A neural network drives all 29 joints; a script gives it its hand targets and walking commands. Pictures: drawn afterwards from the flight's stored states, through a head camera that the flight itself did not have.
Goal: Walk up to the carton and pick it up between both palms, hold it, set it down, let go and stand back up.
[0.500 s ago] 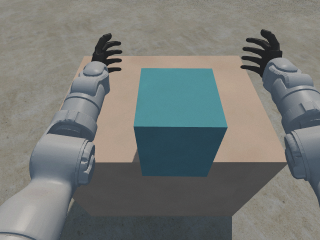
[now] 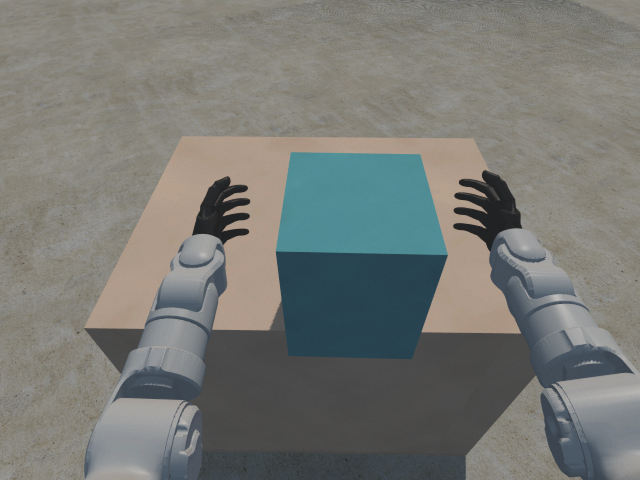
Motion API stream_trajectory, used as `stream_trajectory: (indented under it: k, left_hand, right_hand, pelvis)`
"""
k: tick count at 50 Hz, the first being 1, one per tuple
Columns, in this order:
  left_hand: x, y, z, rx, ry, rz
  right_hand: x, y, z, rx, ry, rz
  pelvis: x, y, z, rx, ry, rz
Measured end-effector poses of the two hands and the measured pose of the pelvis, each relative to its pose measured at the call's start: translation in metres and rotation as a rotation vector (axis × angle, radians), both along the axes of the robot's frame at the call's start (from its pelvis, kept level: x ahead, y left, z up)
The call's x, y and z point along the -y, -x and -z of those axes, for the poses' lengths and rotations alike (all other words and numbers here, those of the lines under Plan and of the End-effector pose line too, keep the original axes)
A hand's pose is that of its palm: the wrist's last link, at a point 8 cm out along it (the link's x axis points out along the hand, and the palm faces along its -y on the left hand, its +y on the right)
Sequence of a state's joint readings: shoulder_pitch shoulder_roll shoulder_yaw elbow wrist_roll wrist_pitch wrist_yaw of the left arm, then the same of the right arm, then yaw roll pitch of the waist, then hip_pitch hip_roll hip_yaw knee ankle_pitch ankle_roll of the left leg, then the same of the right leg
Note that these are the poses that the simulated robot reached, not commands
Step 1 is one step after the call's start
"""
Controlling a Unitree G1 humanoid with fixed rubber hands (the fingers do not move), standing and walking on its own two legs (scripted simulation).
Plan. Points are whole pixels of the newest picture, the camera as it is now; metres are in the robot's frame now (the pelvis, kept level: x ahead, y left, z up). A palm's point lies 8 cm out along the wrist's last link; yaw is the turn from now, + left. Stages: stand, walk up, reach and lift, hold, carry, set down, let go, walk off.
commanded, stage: set down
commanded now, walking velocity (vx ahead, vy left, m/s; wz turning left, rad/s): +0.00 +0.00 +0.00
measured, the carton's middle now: (352, 257) +0.45 -0.01 +0.02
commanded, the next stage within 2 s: let go in 2.00 s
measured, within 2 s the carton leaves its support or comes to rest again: neither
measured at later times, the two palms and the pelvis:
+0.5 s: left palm (210, 310) +0.33 +0.18 +0.05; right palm (495, 305) +0.34 -0.20 +0.05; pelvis +0.01 +0.01 +0.00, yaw +0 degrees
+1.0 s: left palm (202, 383) +0.26 +0.19 -0.02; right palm (497, 380) +0.27 -0.20 -0.02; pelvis +0.01 +0.01 +0.00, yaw +0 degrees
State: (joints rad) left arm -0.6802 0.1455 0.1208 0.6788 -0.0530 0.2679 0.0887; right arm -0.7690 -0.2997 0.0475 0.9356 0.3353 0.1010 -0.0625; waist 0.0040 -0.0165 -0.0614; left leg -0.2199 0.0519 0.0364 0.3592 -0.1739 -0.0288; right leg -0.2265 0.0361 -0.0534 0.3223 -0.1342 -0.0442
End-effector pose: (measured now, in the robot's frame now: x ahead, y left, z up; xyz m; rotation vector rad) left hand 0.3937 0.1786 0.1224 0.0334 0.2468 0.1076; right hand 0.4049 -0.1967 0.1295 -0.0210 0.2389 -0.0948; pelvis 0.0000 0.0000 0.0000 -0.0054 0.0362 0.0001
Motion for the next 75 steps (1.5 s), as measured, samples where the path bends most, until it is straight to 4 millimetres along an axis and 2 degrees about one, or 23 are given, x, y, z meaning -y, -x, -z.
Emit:
stream_trajectory:
  k: [5,9,16,21,33,37,46,55,65,71,75]
  left_hand:
    - [0.008,0.017,0.028,-0.022,0.003,0.009]
    - [0.006,0.03,0.045,-0.024,0.002,-0.011]
    - [-0.005,0.038,0.05,0.017,-0.007,-0.032]
    - [-0.005,0.047,0.058,0.02,-0.007,-0.007]
    - [-0.003,0.098,0.113,-0.012,-0.012,-0.029]
    - [-0.004,0.105,0.122,-0.011,-0.005,-0.045]
    - [-0.007,0.116,0.13,-0.01,-0.016,-0.023]
    - [-0.021,0.143,0.16,-0.165,-0.02,-0.029]
    - [-0.037,0.148,0.159,-0.226,-0.055,-0.019]
    - [-0.047,0.171,0.176,-0.352,-0.067,-0.018]
    - [-0.055,0.181,0.18,-0.383,-0.074,-0.027]
  right_hand:
    - [0.0,0.02,0.027,-0.032,0.001,0.001]
    - [-0.002,0.032,0.045,-0.029,-0.009,-0.007]
    - [-0.009,0.036,0.049,0.034,-0.011,-0.028]
    - [-0.007,0.045,0.06,0.019,-0.007,-0.022]
    - [0.003,0.096,0.111,-0.028,0.011,-0.03]
    - [0.001,0.104,0.123,-0.044,0.013,-0.041]
    - [0.0,0.119,0.135,-0.037,0.01,-0.023]
    - [0.009,0.145,0.152,-0.141,0.06,-0.016]
    - [0.003,0.162,0.164,-0.208,0.056,-0.026]
    - [0.004,0.184,0.181,-0.295,0.079,-0.028]
    - [0.007,0.193,0.182,-0.316,0.097,-0.024]
  pelvis:
    - [-0.001,0.0,0.0,0.027,-0.001,0.005]
    - [-0.002,0.002,0.0,0.03,-0.001,0.007]
    - [-0.005,0.001,0.0,0.014,-0.002,0.006]
    - [-0.007,-0.005,-0.001,0.033,0.0,0.003]
    - [-0.008,-0.009,0.0,0.056,0.001,0.009]
    - [-0.008,-0.008,0.001,0.042,-0.001,0.007]
    - [-0.008,-0.012,0.002,0.053,0.002,0.002]
    - [-0.008,-0.014,0.002,0.091,0.001,0.001]
    - [-0.015,-0.02,0.001,0.101,0.003,0.005]
    - [-0.019,-0.022,0.0,0.116,0.003,0.012]
    - [-0.019,-0.023,0.0,0.116,0.003,0.013]
